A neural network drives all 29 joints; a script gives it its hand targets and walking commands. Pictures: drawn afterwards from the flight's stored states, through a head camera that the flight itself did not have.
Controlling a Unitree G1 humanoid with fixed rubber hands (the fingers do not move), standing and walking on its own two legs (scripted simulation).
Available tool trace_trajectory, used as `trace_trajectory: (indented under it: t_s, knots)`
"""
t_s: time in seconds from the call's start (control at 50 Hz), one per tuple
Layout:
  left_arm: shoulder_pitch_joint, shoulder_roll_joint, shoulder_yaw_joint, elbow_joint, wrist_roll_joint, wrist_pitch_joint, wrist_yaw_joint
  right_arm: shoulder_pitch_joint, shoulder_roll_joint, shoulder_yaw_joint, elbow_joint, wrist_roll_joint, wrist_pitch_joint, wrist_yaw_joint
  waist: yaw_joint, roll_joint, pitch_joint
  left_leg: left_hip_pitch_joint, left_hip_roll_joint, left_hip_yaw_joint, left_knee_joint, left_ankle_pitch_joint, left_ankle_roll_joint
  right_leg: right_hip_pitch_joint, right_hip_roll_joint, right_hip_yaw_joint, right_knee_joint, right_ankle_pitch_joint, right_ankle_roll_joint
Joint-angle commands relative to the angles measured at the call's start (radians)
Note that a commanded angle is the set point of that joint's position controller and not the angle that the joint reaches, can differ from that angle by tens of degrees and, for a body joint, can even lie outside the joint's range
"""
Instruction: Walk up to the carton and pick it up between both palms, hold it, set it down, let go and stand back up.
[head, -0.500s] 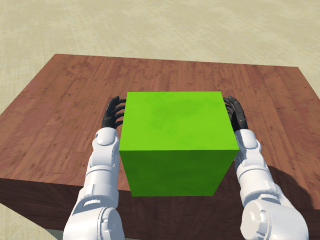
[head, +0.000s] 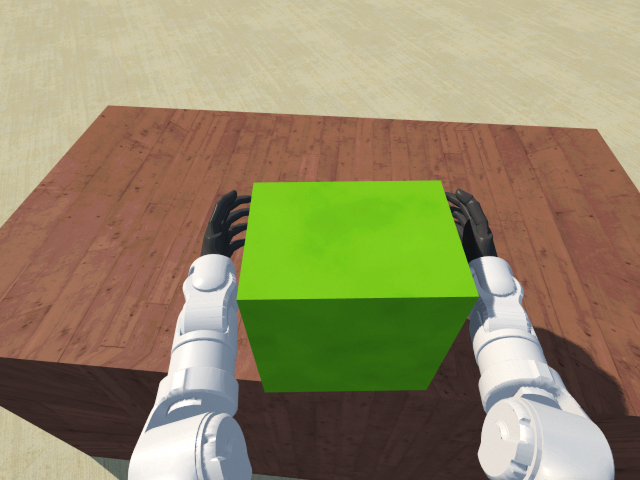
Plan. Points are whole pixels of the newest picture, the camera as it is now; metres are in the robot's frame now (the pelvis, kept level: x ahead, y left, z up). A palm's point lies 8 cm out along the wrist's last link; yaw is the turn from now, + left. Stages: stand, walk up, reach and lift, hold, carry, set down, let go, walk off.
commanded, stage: set down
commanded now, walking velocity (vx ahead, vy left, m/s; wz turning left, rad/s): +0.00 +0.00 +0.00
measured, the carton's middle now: (346, 294) +0.37 -0.02 +0.03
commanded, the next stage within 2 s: none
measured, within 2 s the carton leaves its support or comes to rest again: neither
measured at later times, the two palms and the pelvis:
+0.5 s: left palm (222, 252) +0.41 +0.15 +0.07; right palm (482, 242) +0.41 -0.20 +0.07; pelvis -0.01 +0.00 -0.01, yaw -2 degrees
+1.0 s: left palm (196, 215) +0.42 +0.17 +0.14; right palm (531, 208) +0.42 -0.25 +0.14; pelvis -0.03 -0.02 -0.01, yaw -1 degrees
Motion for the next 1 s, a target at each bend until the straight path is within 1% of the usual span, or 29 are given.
trace_trajectory:
  t_s: [0.0,0.08,0.12,0.16,0.2,0.24,0.26,0.3,0.36,0.42,0.44,0.48,0.52,0.58,0.62,0.64,0.68,0.72,0.76,0.8,0.82,0.84,0.9,0.98]
  knots:
    - [-0.323,-0.335,-0.186,-0.004,0.014,-0.045,-0.024,-0.331,0.306,0.183,-0.014,-0.030,-0.036,0.087,-0.015,0.010,-0.284,0.138,0.034,0.011,-0.001,0.210,-0.045,0.046,-0.009,-0.027,-0.001,0.225,0.078]
    - [-0.312,-0.185,-0.146,-0.007,0.007,-0.054,0.016,-0.301,0.145,0.141,0.006,-0.012,-0.035,0.056,-0.010,0.005,-0.275,0.156,0.033,0.018,0.007,0.224,-0.045,0.028,-0.005,-0.018,0.000,0.210,0.080]
    - [-0.311,-0.054,-0.147,-0.004,-0.022,-0.066,0.058,-0.291,0.003,0.131,0.025,0.032,-0.041,0.023,-0.005,0.011,-0.303,0.150,0.034,0.020,0.020,0.239,-0.048,0.012,0.000,-0.008,0.008,0.216,0.076]
    - [-0.343,0.034,-0.204,0.029,-0.093,-0.082,0.107,-0.333,-0.089,0.196,0.074,0.128,-0.044,-0.020,0.004,0.023,-0.342,0.108,0.037,0.014,0.047,0.256,-0.048,-0.007,0.005,0.012,0.020,0.245,0.061]
    - [-0.387,0.085,-0.251,0.091,-0.169,-0.104,0.144,-0.390,-0.139,0.274,0.129,0.229,-0.041,-0.055,0.019,0.026,-0.396,0.040,0.041,0.005,0.073,0.242,-0.045,-0.025,0.006,0.032,0.039,0.264,0.046]
    - [-0.415,0.121,-0.281,0.158,-0.226,-0.133,0.166,-0.438,-0.189,0.341,0.171,0.313,-0.047,-0.079,0.033,0.027,-0.484,-0.005,0.044,-0.002,0.107,0.266,-0.050,-0.024,0.009,0.046,0.067,0.317,0.038]
    - [-0.424,0.135,-0.293,0.191,-0.247,-0.150,0.172,-0.458,-0.219,0.367,0.192,0.350,-0.055,-0.088,0.038,0.032,-0.532,-0.011,0.045,-0.008,0.128,0.298,-0.058,-0.026,0.012,0.048,0.080,0.347,0.033]
    - [-0.446,0.170,-0.311,0.249,-0.285,-0.186,0.177,-0.493,-0.282,0.412,0.236,0.418,-0.077,-0.101,0.041,0.040,-0.611,-0.009,0.047,-0.014,0.169,0.363,-0.077,-0.041,0.021,0.051,0.100,0.397,0.028]
    - [-0.474,0.219,-0.330,0.308,-0.334,-0.236,0.172,-0.527,-0.360,0.461,0.302,0.496,-0.108,-0.114,0.033,0.033,-0.675,-0.022,0.048,-0.020,0.213,0.423,-0.096,-0.059,0.029,0.052,0.127,0.456,0.031]
    - [-0.504,0.269,-0.349,0.356,-0.378,-0.272,0.161,-0.555,-0.423,0.508,0.362,0.564,-0.125,-0.113,0.031,0.027,-0.700,-0.058,0.047,-0.023,0.226,0.418,-0.103,-0.065,0.031,0.054,0.147,0.463,0.037]
    - [-0.516,0.288,-0.351,0.371,-0.392,-0.282,0.156,-0.566,-0.436,0.528,0.378,0.585,-0.126,-0.111,0.034,0.018,-0.702,-0.079,0.046,-0.022,0.226,0.404,-0.100,-0.067,0.029,0.057,0.151,0.458,0.040]
    - [-0.537,0.318,-0.364,0.407,-0.420,-0.299,0.145,-0.578,-0.458,0.562,0.413,0.627,-0.124,-0.101,0.036,0.015,-0.695,-0.119,0.044,-0.023,0.221,0.362,-0.095,-0.077,0.025,0.062,0.158,0.430,0.043]
    - [-0.570,0.340,-0.392,0.432,-0.457,-0.312,0.136,-0.599,-0.476,0.592,0.435,0.672,-0.118,-0.086,0.037,0.024,-0.682,-0.144,0.045,-0.027,0.219,0.321,-0.093,-0.119,0.022,0.061,0.159,0.364,0.040]
    - [-0.619,0.379,-0.443,0.464,-0.525,-0.317,0.124,-0.634,-0.504,0.633,0.436,0.731,-0.094,-0.058,0.039,0.024,-0.667,-0.175,0.046,-0.034,0.221,0.252,-0.081,-0.190,0.017,0.059,0.155,0.248,0.034]
    - [-0.655,0.400,-0.480,0.463,-0.572,-0.309,0.117,-0.661,-0.517,0.658,0.411,0.767,-0.072,-0.039,0.043,0.024,-0.679,-0.202,0.043,-0.037,0.221,0.209,-0.072,-0.217,0.011,0.061,0.157,0.187,0.033]
    - [-0.667,0.411,-0.493,0.460,-0.592,-0.303,0.112,-0.673,-0.523,0.670,0.392,0.782,-0.061,-0.031,0.046,0.016,-0.688,-0.217,0.040,-0.038,0.220,0.193,-0.065,-0.220,0.008,0.063,0.158,0.169,0.035]
    - [-0.689,0.432,-0.515,0.436,-0.624,-0.286,0.102,-0.691,-0.536,0.684,0.345,0.801,-0.040,-0.022,0.047,0.002,-0.729,-0.240,0.033,-0.038,0.218,0.180,-0.055,-0.200,0.003,0.070,0.164,0.173,0.043]
    - [-0.684,0.439,-0.532,0.453,-0.637,-0.260,0.087,-0.690,-0.540,0.696,0.350,0.812,-0.014,-0.018,0.041,-0.019,-0.708,-0.270,0.028,-0.043,0.206,0.153,-0.041,-0.175,-0.003,0.080,0.163,0.169,0.050]
    - [-0.691,0.456,-0.536,0.438,-0.649,-0.238,0.076,-0.701,-0.543,0.697,0.319,0.813,0.004,-0.020,0.041,-0.043,-0.717,-0.303,0.022,-0.042,0.194,0.127,-0.027,-0.146,-0.009,0.092,0.162,0.164,0.057]
    - [-0.702,0.476,-0.529,0.395,-0.647,-0.217,0.073,-0.708,-0.558,0.684,0.281,0.810,0.017,-0.027,0.038,-0.041,-0.753,-0.306,0.018,-0.041,0.186,0.143,-0.026,-0.107,-0.008,0.097,0.164,0.201,0.062]
    - [-0.692,0.480,-0.523,0.408,-0.638,-0.202,0.069,-0.704,-0.558,0.685,0.290,0.805,0.029,-0.030,0.037,-0.044,-0.732,-0.305,0.016,-0.041,0.177,0.138,-0.023,-0.092,-0.008,0.097,0.161,0.209,0.063]
    - [-0.697,0.493,-0.510,0.394,-0.630,-0.187,0.066,-0.705,-0.562,0.679,0.282,0.802,0.041,-0.034,0.040,-0.043,-0.726,-0.310,0.013,-0.039,0.166,0.129,-0.021,-0.072,-0.010,0.101,0.155,0.208,0.064]
    - [-0.709,0.517,-0.485,0.324,-0.615,-0.142,0.067,-0.711,-0.571,0.658,0.229,0.792,0.071,-0.051,0.036,-0.039,-0.746,-0.300,0.008,-0.032,0.141,0.136,-0.021,-0.012,-0.010,0.107,0.143,0.248,0.071]
    - [-0.713,0.535,-0.457,0.271,-0.595,-0.059,0.067,-0.718,-0.567,0.638,0.193,0.778,0.133,-0.069,0.030,-0.031,-0.701,-0.267,0.004,-0.032,0.108,0.127,-0.019,0.036,-0.009,0.108,0.121,0.261,0.074]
